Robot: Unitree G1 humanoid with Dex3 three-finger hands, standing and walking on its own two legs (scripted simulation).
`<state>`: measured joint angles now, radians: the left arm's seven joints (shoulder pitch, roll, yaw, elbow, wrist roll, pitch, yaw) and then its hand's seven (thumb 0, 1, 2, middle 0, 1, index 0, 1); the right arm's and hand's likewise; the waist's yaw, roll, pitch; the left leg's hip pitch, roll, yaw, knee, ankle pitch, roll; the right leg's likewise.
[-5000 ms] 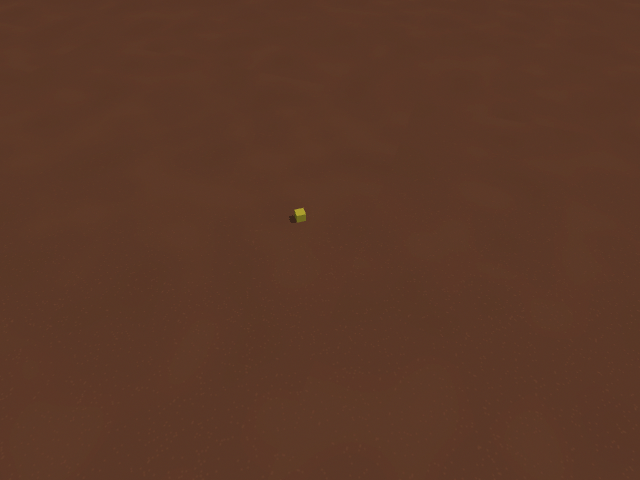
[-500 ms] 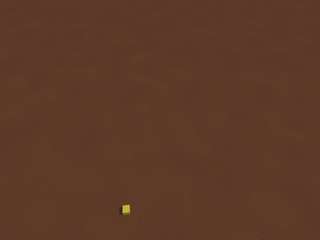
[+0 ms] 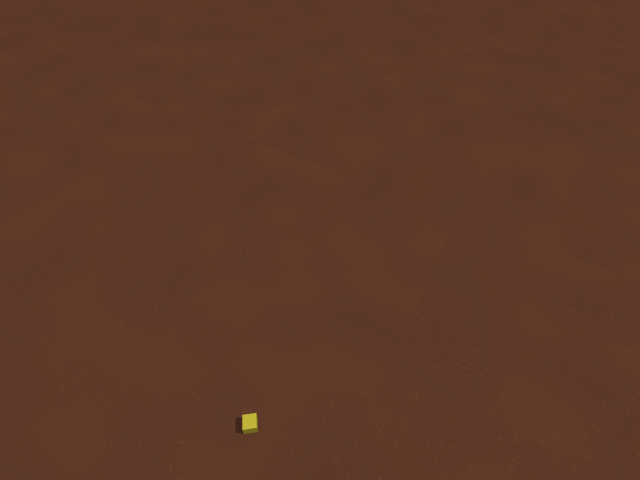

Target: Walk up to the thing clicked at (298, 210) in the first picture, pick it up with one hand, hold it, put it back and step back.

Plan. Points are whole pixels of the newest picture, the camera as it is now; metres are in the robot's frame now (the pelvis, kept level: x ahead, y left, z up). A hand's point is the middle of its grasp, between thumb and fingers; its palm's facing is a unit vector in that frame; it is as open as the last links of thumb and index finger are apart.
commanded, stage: stand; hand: left
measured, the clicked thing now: (250, 423) +0.40 +0.19 -0.76
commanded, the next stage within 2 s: none
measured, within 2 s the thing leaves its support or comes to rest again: neither
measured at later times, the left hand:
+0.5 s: hand out of the picture +0.07 +0.24 -0.16, palm faces -0.02 -0.94 -0.34, open 7.4 cm
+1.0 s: hand out of the picture +0.08 +0.24 -0.15, palm faces -0.02 -0.94 -0.34, open 7.4 cm
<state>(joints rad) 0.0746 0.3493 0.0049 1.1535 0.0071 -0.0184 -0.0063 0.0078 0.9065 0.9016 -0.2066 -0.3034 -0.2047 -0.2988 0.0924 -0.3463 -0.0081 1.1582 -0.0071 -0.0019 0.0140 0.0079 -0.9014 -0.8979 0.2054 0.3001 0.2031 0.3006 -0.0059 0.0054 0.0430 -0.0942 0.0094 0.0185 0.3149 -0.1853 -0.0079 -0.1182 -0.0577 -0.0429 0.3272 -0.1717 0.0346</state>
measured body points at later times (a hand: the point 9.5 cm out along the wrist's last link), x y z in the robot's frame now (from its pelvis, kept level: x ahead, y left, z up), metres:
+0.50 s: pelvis +0.00 -0.01 +0.00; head +0.01 -0.01 +0.45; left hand +0.07 +0.29 -0.13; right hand +0.08 -0.31 -0.13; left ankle -0.01 +0.12 -0.75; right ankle +0.00 -0.14 -0.75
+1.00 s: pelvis +0.00 -0.02 +0.00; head +0.01 -0.02 +0.45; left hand +0.08 +0.28 -0.13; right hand +0.08 -0.32 -0.14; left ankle -0.01 +0.12 -0.75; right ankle +0.00 -0.14 -0.75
